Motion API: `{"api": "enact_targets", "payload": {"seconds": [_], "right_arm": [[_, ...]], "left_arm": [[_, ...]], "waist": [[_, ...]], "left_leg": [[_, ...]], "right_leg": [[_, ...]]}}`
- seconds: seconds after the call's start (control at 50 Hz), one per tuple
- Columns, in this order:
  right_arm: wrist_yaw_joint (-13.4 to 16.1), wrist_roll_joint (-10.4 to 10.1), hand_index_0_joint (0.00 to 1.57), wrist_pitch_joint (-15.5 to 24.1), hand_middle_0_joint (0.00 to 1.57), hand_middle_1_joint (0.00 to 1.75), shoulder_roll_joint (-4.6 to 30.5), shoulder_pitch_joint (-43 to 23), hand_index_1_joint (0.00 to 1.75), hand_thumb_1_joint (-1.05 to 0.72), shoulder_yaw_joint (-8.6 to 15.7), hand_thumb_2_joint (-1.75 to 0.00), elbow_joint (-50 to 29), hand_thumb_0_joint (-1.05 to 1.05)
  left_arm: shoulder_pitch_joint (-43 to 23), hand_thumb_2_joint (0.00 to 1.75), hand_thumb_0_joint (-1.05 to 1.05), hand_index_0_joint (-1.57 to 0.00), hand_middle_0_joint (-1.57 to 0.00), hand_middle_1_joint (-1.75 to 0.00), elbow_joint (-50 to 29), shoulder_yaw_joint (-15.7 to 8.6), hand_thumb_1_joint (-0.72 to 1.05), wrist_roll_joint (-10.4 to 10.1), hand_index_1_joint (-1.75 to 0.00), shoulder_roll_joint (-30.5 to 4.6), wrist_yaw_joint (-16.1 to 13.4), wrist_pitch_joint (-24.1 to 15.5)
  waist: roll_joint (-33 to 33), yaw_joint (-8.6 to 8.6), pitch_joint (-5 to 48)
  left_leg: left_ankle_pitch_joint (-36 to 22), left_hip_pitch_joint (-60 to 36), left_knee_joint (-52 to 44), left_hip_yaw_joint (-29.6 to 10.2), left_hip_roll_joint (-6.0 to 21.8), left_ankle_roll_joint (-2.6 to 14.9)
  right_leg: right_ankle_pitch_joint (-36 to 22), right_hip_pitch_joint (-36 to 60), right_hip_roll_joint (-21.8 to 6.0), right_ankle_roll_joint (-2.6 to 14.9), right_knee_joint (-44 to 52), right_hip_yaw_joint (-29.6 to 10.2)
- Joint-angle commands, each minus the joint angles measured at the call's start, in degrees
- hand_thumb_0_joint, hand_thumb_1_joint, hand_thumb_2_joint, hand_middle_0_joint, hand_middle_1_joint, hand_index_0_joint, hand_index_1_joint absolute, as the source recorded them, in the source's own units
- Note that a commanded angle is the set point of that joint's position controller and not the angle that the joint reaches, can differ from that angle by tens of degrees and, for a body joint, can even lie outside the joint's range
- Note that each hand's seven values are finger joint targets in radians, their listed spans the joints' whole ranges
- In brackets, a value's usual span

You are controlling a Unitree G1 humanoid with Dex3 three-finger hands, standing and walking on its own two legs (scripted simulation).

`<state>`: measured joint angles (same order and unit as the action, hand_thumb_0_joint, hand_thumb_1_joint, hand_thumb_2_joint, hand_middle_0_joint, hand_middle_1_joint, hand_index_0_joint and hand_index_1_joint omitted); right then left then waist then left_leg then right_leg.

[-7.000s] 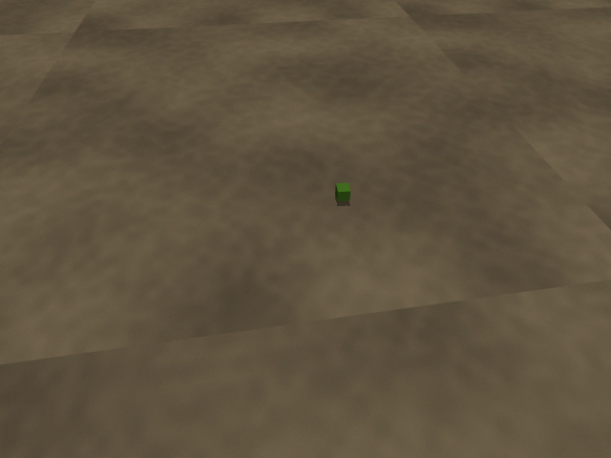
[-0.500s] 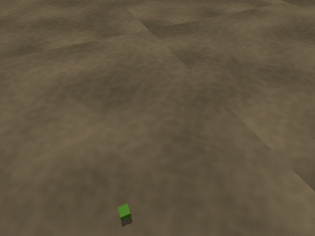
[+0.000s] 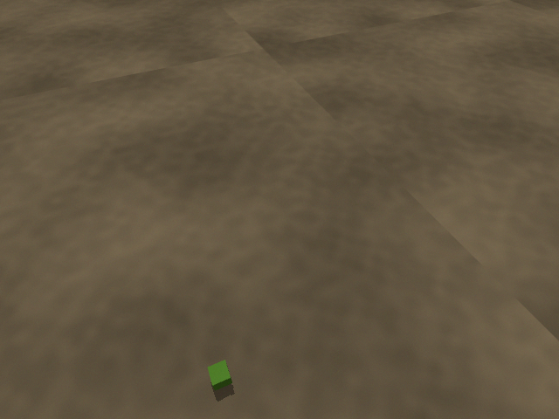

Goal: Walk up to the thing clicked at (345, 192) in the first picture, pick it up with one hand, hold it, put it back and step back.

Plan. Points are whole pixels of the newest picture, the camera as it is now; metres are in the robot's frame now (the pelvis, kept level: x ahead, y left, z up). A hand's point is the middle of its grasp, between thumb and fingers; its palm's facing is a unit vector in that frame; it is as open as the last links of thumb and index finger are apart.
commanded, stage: stand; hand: left
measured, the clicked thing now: (220, 375) +0.41 +0.21 -0.75
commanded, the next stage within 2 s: rise first in 1.26 s
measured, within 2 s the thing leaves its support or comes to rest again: neither
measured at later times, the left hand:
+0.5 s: hand out of the picture +0.08 +0.26 -0.16, palm faces -0.04 -0.94 -0.34, open 7.4 cm
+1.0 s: hand out of the picture +0.07 +0.26 -0.16, palm faces -0.04 -0.94 -0.34, open 7.4 cm
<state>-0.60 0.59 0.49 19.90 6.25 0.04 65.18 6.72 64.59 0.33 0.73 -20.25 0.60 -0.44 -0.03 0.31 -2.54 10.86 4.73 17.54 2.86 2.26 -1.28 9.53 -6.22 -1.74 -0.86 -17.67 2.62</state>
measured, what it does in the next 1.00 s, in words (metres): stands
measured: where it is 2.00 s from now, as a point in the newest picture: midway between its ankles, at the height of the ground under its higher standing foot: outside the picture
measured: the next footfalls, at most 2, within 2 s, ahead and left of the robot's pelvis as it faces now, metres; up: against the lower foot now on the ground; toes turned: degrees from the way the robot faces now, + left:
none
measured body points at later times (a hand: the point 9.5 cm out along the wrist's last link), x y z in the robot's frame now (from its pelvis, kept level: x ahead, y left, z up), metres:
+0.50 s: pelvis +0.00 +0.00 +0.00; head +0.01 +0.00 +0.45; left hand +0.08 +0.30 -0.13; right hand +0.08 -0.30 -0.13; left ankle -0.01 +0.13 -0.75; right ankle +0.00 -0.13 -0.75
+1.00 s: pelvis +0.00 +0.00 +0.00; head +0.01 +0.00 +0.45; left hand +0.08 +0.31 -0.13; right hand +0.08 -0.30 -0.13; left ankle -0.01 +0.13 -0.75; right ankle +0.00 -0.13 -0.75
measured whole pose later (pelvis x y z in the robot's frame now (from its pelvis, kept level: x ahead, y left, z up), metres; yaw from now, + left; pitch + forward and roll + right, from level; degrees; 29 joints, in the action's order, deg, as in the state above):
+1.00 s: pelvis +0.00 +0.00 +0.00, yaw +0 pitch -2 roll +0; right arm -0.6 0.5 0.4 19.9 6.2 0.3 64.9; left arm 7.2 64.2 0.4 0.8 -20.3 0.4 -0.5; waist 0.0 0.3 -2.4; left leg 11.2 4.2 17.4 3.0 2.0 -1.0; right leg 9.8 -5.7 -2.0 -1.1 -17.5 2.5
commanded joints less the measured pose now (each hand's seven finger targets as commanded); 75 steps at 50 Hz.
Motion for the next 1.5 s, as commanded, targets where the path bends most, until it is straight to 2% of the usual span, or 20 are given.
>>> {"api": "enact_targets", "payload": {"seconds": [0.0,0.04,0.18,0.36,0.46,0.52,0.72,0.88,0.98,1.18,1.32,1.34,1.36,1.38,1.4,1.42,1.44,1.46,1.48], "right_arm": [[0.98,0.11,0.2,1.11,0.2,0.3,12.45,-2.38,0.3,-0.9,2.22,-0.9,-3.67,0.0],[0.98,0.06,0.2,1.14,0.2,0.3,12.57,-2.54,0.3,-0.9,2.31,-0.9,-3.69,0.0],[0.99,0.06,0.2,1.04,0.2,0.3,12.31,-2.52,0.3,-0.9,2.2,-0.9,-3.62,0.0],[0.93,0.1,0.2,1.06,0.2,0.3,11.96,-2.47,0.3,-0.9,2.29,-0.9,-4.04,0.0],[1.05,0.13,0.2,1.19,0.2,0.3,12.33,-2.17,0.3,-0.9,2.21,-0.9,-3.73,0.0],[1.02,0.09,0.2,1.16,0.2,0.3,12.57,-2.71,0.3,-0.9,2.38,-0.9,-4.03,0.0],[1.05,0.19,0.2,1.03,0.2,0.3,12.31,-2.44,0.3,-0.9,2.34,-0.9,-3.76,0.0],[0.96,0.1,0.2,1.07,0.2,0.3,12.49,-2.49,0.3,-0.9,2.54,-0.9,-3.94,0.0],[0.92,0.15,0.2,1.09,0.2,0.3,12.27,-2.23,0.3,-0.9,2.47,-0.9,-3.97,0.0],[0.93,-0.01,0.2,1.07,0.2,0.3,12.12,-1.94,0.3,-0.9,2.4,-0.9,-4.09,0.0],[1.01,0.07,0.2,1.08,0.2,0.3,12.59,-2.23,0.3,-0.9,2.55,-0.9,-4.35,0.0],[0.97,0.06,0.2,1.09,0.2,0.3,12.13,-2.3,0.3,-0.9,2.44,-0.9,-4.23,0.0],[2.19,-3.91,0.2,3.72,0.2,0.3,2.6,-0.04,0.3,-0.98,-0.29,-0.95,-20.0,0.0],[2.9,-3.89,0.2,3.68,0.2,0.3,4.83,2.08,0.3,-1.05,0.49,-0.95,-17.55,0.0],[3.42,-4.12,0.2,2.84,0.2,0.3,6.33,5.19,0.3,-1.05,1.41,-0.94,-17.05,0.0],[3.33,-3.61,0.2,2.57,0.2,0.3,6.01,5.79,0.3,-1.04,2.01,-0.93,-18.13,0.0],[3.41,-3.38,0.2,2.76,0.2,0.3,5.88,6.58,0.3,-1.02,2.55,-0.93,-19.66,0.0],[3.44,-2.43,0.2,3.1,0.2,0.3,5.93,7.44,0.3,-1.01,3.76,-0.93,-20.84,0.0],[3.18,-1.76,0.2,3.25,0.2,0.3,5.45,9.3,0.3,-1.02,4.39,-0.93,-21.05,0.0]], "left_arm": [[-2.3,0.9,0.0,-0.2,-0.2,-0.3,-3.24,-2.52,0.9,-0.01,-0.3,-11.98,-1.06,-1.25],[-2.01,0.9,0.0,-0.2,-0.2,-0.3,-3.39,-2.49,0.9,-0.08,-0.3,-12.02,-1.1,-1.32],[-2.04,0.9,0.0,-0.2,-0.2,-0.3,-3.29,-2.51,0.9,-0.08,-0.3,-11.95,-1.08,-1.24],[-2.27,0.9,0.0,-0.2,-0.2,-0.3,-3.5,-2.69,0.9,-0.04,-0.3,-12.44,-1.16,-1.36],[-2.21,0.9,0.0,-0.2,-0.2,-0.3,-3.62,-2.65,0.9,-0.02,-0.3,-12.0,-1.07,-1.24],[-1.98,0.9,0.0,-0.2,-0.2,-0.3,-3.71,-2.54,0.9,-0.01,-0.3,-12.0,-1.15,-1.28],[-2.16,0.9,0.0,-0.2,-0.2,-0.3,-3.57,-2.62,0.9,0.09,-0.3,-12.04,-1.16,-1.15],[-1.94,0.9,0.0,-0.2,-0.2,-0.3,-3.66,-2.54,0.9,0.02,-0.3,-12.2,-1.21,-1.31],[-1.97,0.9,0.0,-0.2,-0.2,-0.3,-3.76,-2.5,0.9,0.08,-0.3,-11.96,-1.19,-1.42],[-1.84,0.9,0.0,-0.2,-0.2,-0.3,-3.48,-2.57,0.9,0.01,-0.3,-12.06,-1.16,-1.25],[-1.48,0.9,0.0,-0.2,-0.2,-0.3,-3.71,-2.57,0.9,0.05,-0.3,-11.91,-1.1,-1.32],[-1.58,0.98,0.0,-0.12,-0.13,-0.38,-3.58,-2.51,0.82,-0.02,-0.38,-12.14,-1.13,-1.33],[-21.69,0.9,0.0,-0.2,-0.21,-0.46,-23.68,-3.15,0.74,-3.12,-0.46,-2.63,-2.01,-6.29],[-29.89,0.92,0.0,-0.24,-0.25,-0.54,-21.72,-4.8,0.66,-2.76,-0.54,-6.92,-2.6,-6.05],[-14.13,0.87,0.0,-0.25,-0.25,-0.62,-7.14,-7.0,0.58,-1.32,-0.62,-10.53,-2.57,-3.2],[-13.74,0.87,0.0,-0.25,-0.24,-0.7,-4.72,-7.65,0.5,-0.21,-0.7,-10.84,-1.7,-2.24],[-18.67,0.89,0.0,-0.2,-0.18,-0.78,-6.32,-8.86,0.42,0.95,-0.78,-13.05,-0.95,-2.44],[-17.5,0.88,0.0,-0.19,-0.16,-0.86,-6.19,-10.77,0.34,2.54,-0.82,-14.52,-0.5,-2.91],[-9.53,0.88,0.0,-0.2,-0.16,-0.9,-3.5,-11.71,0.26,4.28,-0.86,-13.63,-0.1,-2.21]], "waist": [[0.78,-0.2,4.29],[0.2,-0.41,5.0],[0.35,-0.37,3.32],[-0.13,-0.04,4.29],[0.57,-0.27,3.84],[0.62,-0.41,4.77],[0.47,-0.32,3.41],[0.04,-0.22,4.37],[0.14,-0.22,3.73],[0.34,-0.14,2.98],[0.93,-0.4,4.37],[0.27,-0.33,3.72],[0.31,6.69,-2.24],[-0.5,4.75,1.21],[-0.83,2.85,0.41],[-3.08,2.74,2.34],[-2.56,2.13,5.12],[-1.96,1.22,9.9],[-0.34,-0.07,12.91]], "left_leg": [[-9.4,-0.03,-2.62,-4.87,6.61,1.84],[-11.21,-1.24,-2.43,-5.0,6.79,1.76],[-8.12,0.13,-2.85,-4.77,6.49,1.77],[-9.82,-0.75,-2.8,-4.76,6.52,1.77],[-9.04,0.0,-3.06,-4.77,6.59,1.77],[-10.43,-0.9,-2.46,-4.73,6.76,1.97],[-8.11,0.56,-3.15,-4.72,6.45,1.88],[-9.61,-1.1,-2.62,-4.85,6.56,2.08],[-9.39,-0.43,-2.6,-4.65,6.41,2.09],[-8.23,0.05,-3.29,-5.0,6.32,1.95],[-8.8,-0.66,-2.44,-4.75,6.54,2.25],[-9.32,-0.53,-2.81,-5.04,6.54,2.04],[-1.82,7.83,1.74,1.03,-2.03,2.08],[-0.54,7.25,2.7,0.58,-2.04,2.21],[-0.23,8.79,3.54,1.01,-2.1,1.98],[-0.67,10.86,6.05,0.53,-2.37,2.23],[-1.28,11.96,8.13,0.28,-2.43,2.32],[-3.74,12.17,10.32,0.36,-2.59,2.24],[-5.46,13.56,12.13,0.2,-3.02,1.87]], "right_leg": [[-9.99,1.61,-6.86,1.62,2.21,-5.34],[-10.88,1.1,-6.72,1.56,1.78,-5.0],[-8.8,0.86,-6.79,1.58,2.67,-5.41],[-10.23,1.21,-6.76,1.54,2.1,-5.18],[-9.86,1.72,-6.98,1.64,2.38,-5.6],[-10.36,1.67,-6.88,1.58,2.11,-5.11],[-8.69,1.6,-6.89,1.55,2.57,-5.22],[-9.53,0.74,-6.84,1.55,2.26,-5.0],[-10.42,1.16,-6.95,1.54,2.58,-5.33],[-8.59,1.03,-6.64,1.57,2.45,-5.11],[-9.69,1.54,-6.97,1.67,2.42,-5.39],[-9.68,1.34,-6.73,1.56,2.18,-5.13],[-4.2,-11.95,1.35,0.98,-1.54,-1.35],[-1.97,-9.23,1.13,0.89,-1.96,-0.68],[-0.37,-9.05,1.52,1.35,-2.72,-0.26],[-0.11,-10.37,1.47,1.48,-4.36,-0.01],[-1.09,-10.86,1.27,1.48,-6.49,-0.08],[-4.1,-10.03,0.94,1.42,-9.19,-0.43],[-5.6,-9.62,0.66,1.62,-11.27,-0.43]]}}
